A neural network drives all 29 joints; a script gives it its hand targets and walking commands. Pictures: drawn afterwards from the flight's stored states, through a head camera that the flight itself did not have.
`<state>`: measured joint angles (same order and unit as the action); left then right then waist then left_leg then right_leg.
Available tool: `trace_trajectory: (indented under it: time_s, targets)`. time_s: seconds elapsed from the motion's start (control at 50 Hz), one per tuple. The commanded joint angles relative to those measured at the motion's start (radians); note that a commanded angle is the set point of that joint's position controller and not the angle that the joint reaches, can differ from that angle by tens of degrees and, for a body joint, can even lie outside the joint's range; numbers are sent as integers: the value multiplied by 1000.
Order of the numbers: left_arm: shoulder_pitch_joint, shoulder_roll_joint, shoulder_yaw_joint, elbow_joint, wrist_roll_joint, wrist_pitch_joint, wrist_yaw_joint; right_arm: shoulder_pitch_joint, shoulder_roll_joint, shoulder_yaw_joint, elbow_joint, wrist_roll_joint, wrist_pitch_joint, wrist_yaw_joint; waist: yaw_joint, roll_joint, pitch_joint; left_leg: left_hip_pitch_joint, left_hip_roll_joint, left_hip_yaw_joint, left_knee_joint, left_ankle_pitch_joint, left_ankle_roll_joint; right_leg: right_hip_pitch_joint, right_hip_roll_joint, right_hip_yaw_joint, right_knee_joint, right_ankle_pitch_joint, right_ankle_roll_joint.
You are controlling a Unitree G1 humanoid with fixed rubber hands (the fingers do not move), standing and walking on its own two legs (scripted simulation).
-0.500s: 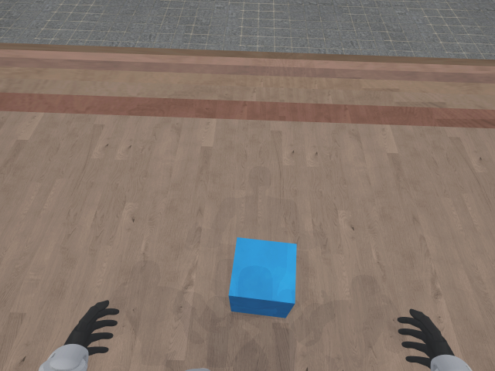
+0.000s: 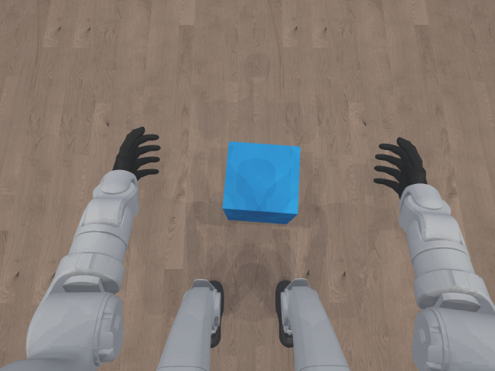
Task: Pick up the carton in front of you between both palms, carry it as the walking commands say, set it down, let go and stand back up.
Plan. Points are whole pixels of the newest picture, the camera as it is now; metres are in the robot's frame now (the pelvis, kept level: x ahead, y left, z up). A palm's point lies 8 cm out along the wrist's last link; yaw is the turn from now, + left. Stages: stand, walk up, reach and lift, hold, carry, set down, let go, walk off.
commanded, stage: reach and lift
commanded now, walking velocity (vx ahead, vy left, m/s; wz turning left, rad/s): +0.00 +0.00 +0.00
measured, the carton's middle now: (260, 186) +0.51 -0.03 -0.56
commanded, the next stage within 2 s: none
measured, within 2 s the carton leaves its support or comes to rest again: neither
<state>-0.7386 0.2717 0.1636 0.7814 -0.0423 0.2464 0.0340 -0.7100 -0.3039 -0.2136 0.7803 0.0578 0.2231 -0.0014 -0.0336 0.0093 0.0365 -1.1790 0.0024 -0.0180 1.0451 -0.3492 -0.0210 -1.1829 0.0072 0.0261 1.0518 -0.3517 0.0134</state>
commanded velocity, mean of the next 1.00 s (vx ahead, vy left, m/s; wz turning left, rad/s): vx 0.00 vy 0.00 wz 0.00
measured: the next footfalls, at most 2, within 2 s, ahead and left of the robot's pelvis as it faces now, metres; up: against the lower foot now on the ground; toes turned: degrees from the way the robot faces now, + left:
none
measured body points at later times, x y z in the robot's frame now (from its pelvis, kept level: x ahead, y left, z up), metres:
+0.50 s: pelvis +0.00 +0.00 -0.04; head +0.33 -0.01 +0.26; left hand +0.55 +0.16 -0.18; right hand +0.52 -0.22 -0.18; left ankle +0.07 +0.13 -0.65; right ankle +0.07 -0.12 -0.65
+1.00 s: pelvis -0.04 +0.01 -0.26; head +0.32 +0.00 +0.00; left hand +0.53 +0.16 -0.42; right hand +0.50 -0.23 -0.41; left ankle +0.06 +0.13 -0.65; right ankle +0.07 -0.12 -0.65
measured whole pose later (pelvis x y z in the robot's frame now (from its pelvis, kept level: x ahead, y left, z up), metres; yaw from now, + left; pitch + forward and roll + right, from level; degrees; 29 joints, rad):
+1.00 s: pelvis -0.04 +0.01 -0.26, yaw -1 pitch +45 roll +0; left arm -1.40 0.35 0.12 1.00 -0.14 0.15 0.13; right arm -1.35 -0.37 -0.22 1.00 0.17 0.12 -0.08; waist -0.05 0.01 0.17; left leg -2.23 -0.06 -0.06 1.99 -0.55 -0.05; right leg -2.23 0.05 0.05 1.98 -0.54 0.06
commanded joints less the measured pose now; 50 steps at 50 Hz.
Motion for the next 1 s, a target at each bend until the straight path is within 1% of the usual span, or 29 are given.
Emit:
trace_trajectory:
  time_s: [0.0, 0.06, 0.12, 0.18, 0.24, 0.3, 0.34, 0.38, 0.44, 0.5, 0.56, 0.62, 0.68, 0.72, 0.76, 0.84, 0.92, 0.98]
  targets:
    - [-365, 144, 40, -44, 0, -3, 10, -353, -144, -38, -59, 7, 0, -15, -5, -10, -778, 299, -51, 41, -74, 124, -19, 306, 29, -42, -104, 179, 36]
    - [-534, 155, 52, 12, 2, 6, 11, -504, -146, -56, -5, 2, 9, -20, -12, -3, -819, 250, -52, 48, -70, 34, -21, 249, 32, -55, -103, 77, 35]
    - [-671, 159, 70, 70, 12, 4, 8, -632, -146, -83, 45, -13, 7, -24, -22, 0, -864, 200, -58, 54, -53, 0, -23, 204, 37, -64, -88, 39, 37]
    - [-781, 157, 95, 120, 32, -8, 2, -736, -138, -119, 80, -36, -6, -24, -30, 2, -905, 156, -66, 57, -36, 0, -23, 173, 42, -69, -71, 42, 41]
    - [-836, 152, 131, 138, 71, -25, -2, -788, -125, -158, 84, -71, -21, -23, -34, 6, -988, 156, -75, 63, -26, 46, -24, 187, 48, -75, -60, 95, 48]
    - [-828, 142, 164, 116, 114, -48, -3, -778, -108, -190, 52, -105, -44, -19, -34, 11, -1099, 199, -82, 65, -18, 177, -21, 228, 58, -83, -46, 235, 46]
    - [-801, 118, 179, 100, 135, -70, -5, -748, -84, -211, 38, -123, -66, -12, -34, 14, -1122, 199, -86, 61, -3, 274, -19, 216, 61, -83, -26, 340, 42]
    - [-765, 85, 195, 88, 152, -95, -8, -712, -54, -233, 29, -141, -91, -4, -34, 18, -1107, 172, -86, 52, 23, 354, -17, 161, 61, -80, 1, 422, 38]
    - [-703, 37, 214, 78, 174, -130, -7, -652, -14, -260, 31, -164, -129, 5, -33, 23, -1064, 79, -83, 37, 87, 435, -19, 47, 59, -71, 62, 499, 36]
    - [-641, 7, 218, 82, 182, -154, 3, -590, 8, -271, 49, -173, -158, 6, -34, 28, -1033, -38, -79, 26, 178, 470, -25, -73, 58, -63, 149, 532, 39]
    - [-609, -1, 200, 85, 167, -169, 16, -554, 6, -263, 63, -161, -178, -3, -38, 36, -1023, -152, -80, 23, 288, 462, -35, -194, 56, -55, 256, 512, 45]
    - [-626, 20, 157, 67, 126, -177, 36, -567, -23, -227, 56, -122, -189, -17, -41, 47, -1070, -220, -84, 29, 403, 445, -43, -258, 57, -52, 368, 493, 49]
    - [-666, 66, 90, 40, 61, -178, 59, -615, -70, -164, 36, -53, -192, -36, -43, 46, -1180, -229, -85, 37, 518, 447, -44, -259, 54, -58, 483, 506, 53]
    - [-702, 95, 46, 19, 14, -172, 73, -646, -102, -121, 24, -5, -187, -49, -45, 48, -1254, -215, -85, 43, 589, 440, -44, -264, 53, -67, 554, 493, 55]
    - [-740, 115, 10, 11, -26, -163, 83, -681, -130, -85, 23, 36, -177, -59, -47, 55, -1288, -208, -83, 50, 650, 412, -45, -291, 51, -81, 612, 449, 56]
    - [-835, 156, -21, 8, -78, -136, 99, -781, -181, -34, 20, 96, -149, -75, -44, 56, -1294, -213, -76, 66, 737, 282, -42, -355, 45, -108, 696, 302, 56]
    - [-927, 178, -33, 82, -104, -112, 101, -879, -199, -10, 93, 122, -123, -82, -42, 40, -1160, -316, -63, 71, 786, 88, -37, -423, 28, -112, 750, 122, 53]
    - [-985, 190, -37, 170, -112, -113, 92, -943, -199, -4, 169, 117, -121, -81, -38, 28, -1033, -397, -51, 68, 822, -13, -34, -478, 14, -103, 786, 24, 48]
